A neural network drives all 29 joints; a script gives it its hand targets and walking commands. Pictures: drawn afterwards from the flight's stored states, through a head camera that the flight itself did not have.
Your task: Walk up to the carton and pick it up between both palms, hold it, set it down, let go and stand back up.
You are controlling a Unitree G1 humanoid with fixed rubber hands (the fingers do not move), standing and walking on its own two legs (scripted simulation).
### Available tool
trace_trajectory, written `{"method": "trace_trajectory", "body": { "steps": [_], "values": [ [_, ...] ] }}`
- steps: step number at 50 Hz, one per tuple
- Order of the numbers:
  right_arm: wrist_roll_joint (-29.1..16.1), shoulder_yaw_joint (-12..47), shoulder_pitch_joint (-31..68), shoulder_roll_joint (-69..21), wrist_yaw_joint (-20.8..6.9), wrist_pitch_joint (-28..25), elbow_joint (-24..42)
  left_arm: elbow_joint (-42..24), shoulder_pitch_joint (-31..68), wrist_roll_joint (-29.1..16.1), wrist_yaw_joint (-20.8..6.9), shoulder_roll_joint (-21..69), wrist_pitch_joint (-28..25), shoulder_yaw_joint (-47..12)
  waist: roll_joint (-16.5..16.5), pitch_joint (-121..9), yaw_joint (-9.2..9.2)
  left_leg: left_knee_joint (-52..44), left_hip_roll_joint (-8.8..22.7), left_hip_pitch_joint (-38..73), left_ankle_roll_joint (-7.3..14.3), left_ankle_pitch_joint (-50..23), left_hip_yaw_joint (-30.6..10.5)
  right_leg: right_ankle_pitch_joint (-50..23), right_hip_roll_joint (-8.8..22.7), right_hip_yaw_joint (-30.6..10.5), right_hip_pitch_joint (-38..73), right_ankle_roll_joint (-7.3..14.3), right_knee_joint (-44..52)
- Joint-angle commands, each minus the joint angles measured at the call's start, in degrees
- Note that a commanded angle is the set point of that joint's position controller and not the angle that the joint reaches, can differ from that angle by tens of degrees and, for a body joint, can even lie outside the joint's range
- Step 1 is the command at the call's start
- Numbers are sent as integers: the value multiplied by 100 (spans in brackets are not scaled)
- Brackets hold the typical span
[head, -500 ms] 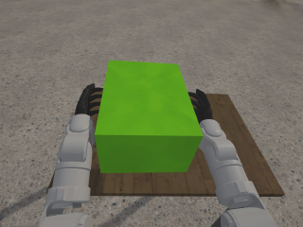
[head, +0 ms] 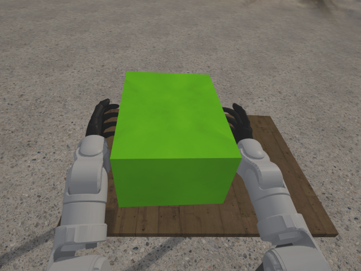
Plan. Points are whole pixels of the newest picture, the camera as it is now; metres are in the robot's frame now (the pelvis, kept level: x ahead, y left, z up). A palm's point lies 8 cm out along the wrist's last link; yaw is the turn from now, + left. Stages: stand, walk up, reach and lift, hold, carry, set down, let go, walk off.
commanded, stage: hold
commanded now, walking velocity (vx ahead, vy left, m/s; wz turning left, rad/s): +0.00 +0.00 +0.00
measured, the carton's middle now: (170, 131) +0.40 +0.01 +0.14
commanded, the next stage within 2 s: none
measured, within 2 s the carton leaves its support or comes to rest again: neither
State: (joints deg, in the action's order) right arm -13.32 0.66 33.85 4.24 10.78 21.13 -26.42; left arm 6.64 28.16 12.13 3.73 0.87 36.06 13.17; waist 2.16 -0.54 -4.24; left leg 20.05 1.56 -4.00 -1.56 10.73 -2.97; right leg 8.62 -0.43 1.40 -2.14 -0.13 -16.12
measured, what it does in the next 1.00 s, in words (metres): stands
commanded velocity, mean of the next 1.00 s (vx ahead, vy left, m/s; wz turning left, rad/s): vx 0.00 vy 0.00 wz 0.00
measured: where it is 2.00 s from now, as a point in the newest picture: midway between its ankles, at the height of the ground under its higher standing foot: outside the picture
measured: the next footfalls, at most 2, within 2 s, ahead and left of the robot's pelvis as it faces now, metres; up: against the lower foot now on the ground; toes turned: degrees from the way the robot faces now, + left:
none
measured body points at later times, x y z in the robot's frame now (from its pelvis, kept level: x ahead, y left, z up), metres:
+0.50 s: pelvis +0.00 +0.00 +0.00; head -0.04 +0.02 +0.45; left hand +0.37 +0.16 +0.17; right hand +0.38 -0.15 +0.17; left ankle +0.01 +0.13 -0.75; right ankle +0.01 -0.12 -0.75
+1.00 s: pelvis +0.00 +0.00 +0.00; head -0.04 +0.02 +0.45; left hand +0.37 +0.16 +0.17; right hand +0.37 -0.15 +0.16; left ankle +0.01 +0.13 -0.75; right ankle +0.01 -0.12 -0.75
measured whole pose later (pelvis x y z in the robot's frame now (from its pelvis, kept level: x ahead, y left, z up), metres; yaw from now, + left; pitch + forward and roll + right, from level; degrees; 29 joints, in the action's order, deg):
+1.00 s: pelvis +0.00 +0.00 +0.00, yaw +0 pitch -5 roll -1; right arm -13.1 -0.3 34.7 3.8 10.7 21.9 -26.6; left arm 6.8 29.3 13.0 2.9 1.0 37.4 14.0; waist 2.0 -1.0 -3.9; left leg 19.8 1.2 -4.6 -1.4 10.3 -3.2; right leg 8.4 -0.3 1.1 -2.9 -0.2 -16.2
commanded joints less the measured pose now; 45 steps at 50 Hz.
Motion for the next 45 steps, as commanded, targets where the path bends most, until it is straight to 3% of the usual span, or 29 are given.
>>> {"method": "trace_trajectory", "body": {
  "steps": [1,3,5,7,11,12,13,14,15,17,18,19,20,22,25,26,27,29,30,31,32,35,36,37,40,41,42,44,45],
  "values": [
    [-643,2476,4502,-3664,-426,-339,2136,-902,3987,-884,-1046,3557,-323,-3222,-414,-2489,-15,34,-517,875,-188,-2028,284,-1767,-361,118,516,-256,28],
    [-410,2180,4538,-3607,-463,-251,1734,-461,4023,-720,-1156,3453,-225,-2927,-304,-1872,0,-199,-498,527,-79,-1268,337,-1019,-339,91,436,-204,150],
    [-458,2297,4879,-3734,-509,-344,2059,-794,4249,-811,-1126,3650,-269,-3126,-367,-2246,50,-173,-450,496,-81,-1228,302,-821,-335,127,319,-143,101],
    [-514,2334,4755,-3644,-530,-379,2181,-963,4246,-950,-1047,3610,-286,-3213,-352,-2532,37,-130,-468,660,-101,-1640,239,-1156,-349,162,395,-182,88],
    [-482,2093,4979,-3666,-536,-336,1860,-480,4312,-837,-1025,3730,-210,-3157,-496,-2179,36,-191,-408,611,-76,-1157,258,-478,-335,139,82,-124,178],
    [-362,1996,4902,-3561,-532,-301,1691,-394,4319,-870,-1072,3545,-187,-3000,-281,-2047,-67,-293,-430,519,-7,-886,242,-380,-305,124,156,-139,234],
    [-261,1881,4658,-3562,-532,-269,1362,-403,4313,-724,-1096,3529,-187,-2925,-402,-1843,-82,-333,-417,551,-52,-882,275,-400,-281,134,201,-127,246],
    [-353,1998,4923,-3606,-550,-329,1764,-366,4270,-842,-1118,3526,-204,-2928,-328,-2241,-18,-317,-450,538,1,-924,301,-526,-270,60,300,-130,231],
    [-352,2000,4921,-3727,-550,-330,1567,-351,4350,-770,-1100,3521,-209,-2928,-491,-2139,-7,-315,-453,556,-39,-1012,314,-615,-267,94,276,-133,226],
    [-431,2187,5028,-3794,-540,-385,1886,-794,4536,-1020,-1034,3601,-327,-3144,-357,-2535,-52,-159,-476,642,-73,-1491,251,-971,-349,175,316,-133,108],
    [-500,2197,5102,-3744,-534,-427,2099,-613,4356,-1054,-1007,3660,-327,-3145,-420,-2895,5,-77,-488,763,-65,-1692,270,-1223,-352,95,356,-145,111],
    [-447,2200,4888,-3681,-520,-348,1775,-463,4256,-920,-1023,3610,-293,-3007,-375,-2625,18,-62,-482,752,-66,-1669,257,-1216,-345,100,368,-138,95],
    [-499,2277,4818,-3780,-491,-346,1933,-655,4263,-946,-1030,3518,-307,-3089,-249,-2767,-6,-28,-491,781,-58,-1789,277,-1478,-329,88,543,-176,61],
    [-522,2270,4674,-3748,-465,-318,1834,-748,4298,-864,-1069,3580,-314,-2988,-242,-2478,-84,-56,-476,742,-77,-1731,250,-1314,-337,98,504,-198,72],
    [-433,2141,4676,-3621,-450,-242,1596,-374,4148,-734,-1145,3404,-211,-2788,-304,-2076,-70,-202,-511,560,-40,-1371,295,-984,-299,111,416,-186,192],
    [-502,2224,4657,-3697,-477,-241,1645,-659,4265,-786,-1147,3480,-227,-2937,-385,-2152,-41,-180,-466,658,-79,-1392,268,-1005,-274,100,430,-172,163],
    [-516,2258,4787,-3722,-479,-287,1940,-596,4179,-879,-1148,3463,-237,-2993,-208,-2335,16,-177,-494,667,-51,-1492,276,-1159,-298,77,463,-205,167],
    [-630,2388,4689,-3809,-464,-293,1965,-1025,4398,-893,-1117,3583,-307,-3073,-487,-2533,12,-21,-514,705,-114,-1898,278,-1539,-335,93,570,-186,21],
    [-661,2452,4830,-3797,-444,-316,2140,-845,4322,-918,-1111,3599,-292,-3133,-454,-2741,25,54,-495,736,-136,-1945,247,-1598,-326,68,638,-172,33],
    [-675,2464,4816,-3793,-439,-348,2277,-1139,4410,-1035,-1086,3649,-352,-3266,-519,-2926,-27,66,-494,883,-189,-2091,229,-1682,-345,79,649,-191,10],
    [-617,2447,4948,-3738,-423,-326,2403,-849,4264,-948,-1076,3697,-292,-3284,-477,-2621,-22,49,-506,714,-164,-1932,204,-1572,-356,107,572,-173,77],
    [-630,2453,4487,-3654,-397,-260,2226,-1086,4220,-981,-1039,3489,-271,-3276,-366,-2491,-104,26,-463,824,-153,-2019,180,-1742,-338,121,499,-192,32],
    [-662,2459,4495,-3683,-380,-243,2151,-1194,4323,-1045,-1037,3598,-260,-3397,-441,-2496,-166,83,-447,873,-202,-2086,167,-1615,-360,128,410,-172,23],
    [-693,2487,4351,-3632,-389,-213,2183,-1177,4135,-1013,-1031,3574,-214,-3399,-534,-2617,-110,90,-472,908,-203,-2162,195,-1669,-360,87,415,-158,-4],
    [-593,2416,4496,-3590,-384,-159,2148,-791,3862,-760,-1130,3459,-121,-3047,-257,-2048,-18,-64,-455,637,-95,-1784,247,-1463,-335,89,499,-188,126],
    [-595,2411,4341,-3609,-410,-164,2074,-1254,4152,-879,-1131,3388,-174,-3224,-405,-2389,-103,-37,-444,759,-175,-1872,213,-1518,-337,107,589,-151,57],
    [-493,2208,4411,-3539,-436,-120,1831,-789,4174,-778,-1153,3326,-145,-3032,-407,-1947,-97,-202,-463,629,-129,-1496,268,-1023,-330,119,306,-146,171],
    [-496,2223,4665,-3658,-497,-217,1835,-868,4337,-882,-1124,3576,-195,-3160,-549,-2117,-97,-182,-444,642,-139,-1404,235,-845,-298,121,249,-74,185],
    [-472,2251,4678,-3704,-525,-259,1960,-773,4291,-859,-1108,3521,-229,-3128,-430,-2136,40,-207,-466,542,-92,-1348,239,-766,-297,115,305,-117,191]
  ]
}}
